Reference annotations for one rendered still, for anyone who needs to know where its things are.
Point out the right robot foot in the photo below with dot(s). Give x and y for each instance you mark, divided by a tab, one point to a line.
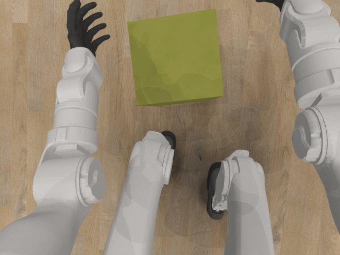
211	187

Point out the left robot foot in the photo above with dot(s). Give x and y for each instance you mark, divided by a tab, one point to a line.
170	137

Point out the right robot forearm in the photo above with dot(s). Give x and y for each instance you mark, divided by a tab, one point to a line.
312	37

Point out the left robot hand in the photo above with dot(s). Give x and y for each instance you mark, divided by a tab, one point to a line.
78	35

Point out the robot foot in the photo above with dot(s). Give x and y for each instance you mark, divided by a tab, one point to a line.
170	137
211	187

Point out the left robot upper arm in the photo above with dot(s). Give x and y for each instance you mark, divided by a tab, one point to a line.
65	190

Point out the carton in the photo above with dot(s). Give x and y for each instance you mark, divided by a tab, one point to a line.
176	58

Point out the right robot upper arm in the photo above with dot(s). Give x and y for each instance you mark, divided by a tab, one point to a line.
316	139

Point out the right robot hand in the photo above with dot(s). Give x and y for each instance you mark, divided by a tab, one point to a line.
278	3

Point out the left robot forearm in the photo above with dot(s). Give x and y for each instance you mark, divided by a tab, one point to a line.
76	109

